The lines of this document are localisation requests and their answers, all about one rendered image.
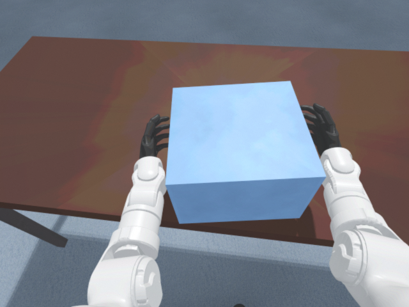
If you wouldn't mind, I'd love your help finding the right robot upper arm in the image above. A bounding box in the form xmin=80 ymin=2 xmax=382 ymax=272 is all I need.
xmin=329 ymin=229 xmax=409 ymax=307

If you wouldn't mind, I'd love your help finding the left robot upper arm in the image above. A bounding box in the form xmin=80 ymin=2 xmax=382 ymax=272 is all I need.
xmin=72 ymin=255 xmax=162 ymax=307

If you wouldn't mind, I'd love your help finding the table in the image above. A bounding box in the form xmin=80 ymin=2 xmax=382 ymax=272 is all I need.
xmin=0 ymin=36 xmax=409 ymax=248

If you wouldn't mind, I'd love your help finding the robot right forearm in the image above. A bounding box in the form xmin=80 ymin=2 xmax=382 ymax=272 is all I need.
xmin=320 ymin=147 xmax=402 ymax=242

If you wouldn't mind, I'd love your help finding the carton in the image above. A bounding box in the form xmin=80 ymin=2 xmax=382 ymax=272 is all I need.
xmin=166 ymin=81 xmax=326 ymax=224

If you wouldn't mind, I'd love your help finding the left robot hand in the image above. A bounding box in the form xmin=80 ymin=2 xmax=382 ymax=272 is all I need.
xmin=139 ymin=114 xmax=170 ymax=159

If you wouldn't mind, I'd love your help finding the right robot hand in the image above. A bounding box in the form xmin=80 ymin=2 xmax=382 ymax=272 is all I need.
xmin=300 ymin=103 xmax=342 ymax=156

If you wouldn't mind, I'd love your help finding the robot left forearm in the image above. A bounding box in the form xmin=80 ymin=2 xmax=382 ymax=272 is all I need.
xmin=88 ymin=156 xmax=167 ymax=305

